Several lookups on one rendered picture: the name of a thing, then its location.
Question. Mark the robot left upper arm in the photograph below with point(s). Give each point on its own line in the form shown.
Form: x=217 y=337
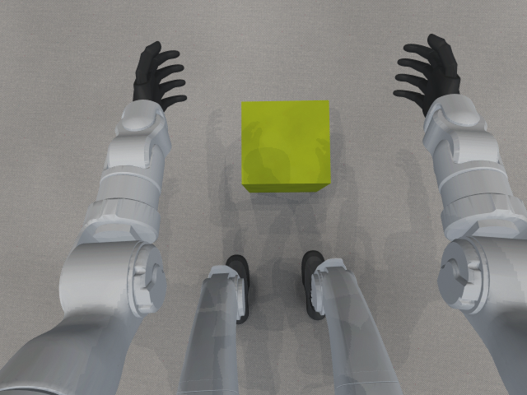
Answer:
x=107 y=289

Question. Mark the right robot thigh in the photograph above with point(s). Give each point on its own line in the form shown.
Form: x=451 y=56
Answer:
x=361 y=364

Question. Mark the left robot hand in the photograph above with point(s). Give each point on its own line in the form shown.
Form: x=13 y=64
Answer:
x=146 y=85

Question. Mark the robot left forearm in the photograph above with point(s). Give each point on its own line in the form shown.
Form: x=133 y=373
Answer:
x=130 y=185

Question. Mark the robot right upper arm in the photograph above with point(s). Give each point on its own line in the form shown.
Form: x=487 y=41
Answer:
x=486 y=279

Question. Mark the carton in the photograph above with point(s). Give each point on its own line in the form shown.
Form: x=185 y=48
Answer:
x=285 y=146

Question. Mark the left robot foot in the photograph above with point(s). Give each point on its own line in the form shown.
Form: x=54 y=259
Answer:
x=239 y=264

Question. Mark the robot right forearm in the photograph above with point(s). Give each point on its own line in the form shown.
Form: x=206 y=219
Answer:
x=470 y=175

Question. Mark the right robot hand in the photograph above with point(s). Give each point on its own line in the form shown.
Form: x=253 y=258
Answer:
x=442 y=77

